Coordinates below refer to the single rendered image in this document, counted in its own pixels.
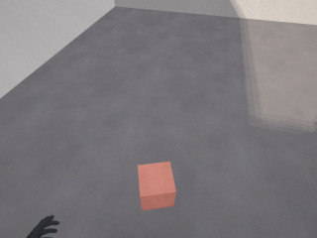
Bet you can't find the carton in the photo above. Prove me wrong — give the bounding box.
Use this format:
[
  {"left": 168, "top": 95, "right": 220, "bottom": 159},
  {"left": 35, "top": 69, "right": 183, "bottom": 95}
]
[{"left": 138, "top": 162, "right": 176, "bottom": 211}]

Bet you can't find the left robot hand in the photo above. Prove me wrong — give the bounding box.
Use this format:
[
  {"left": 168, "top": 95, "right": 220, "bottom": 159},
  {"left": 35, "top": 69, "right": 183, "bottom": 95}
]
[{"left": 27, "top": 215, "right": 59, "bottom": 238}]

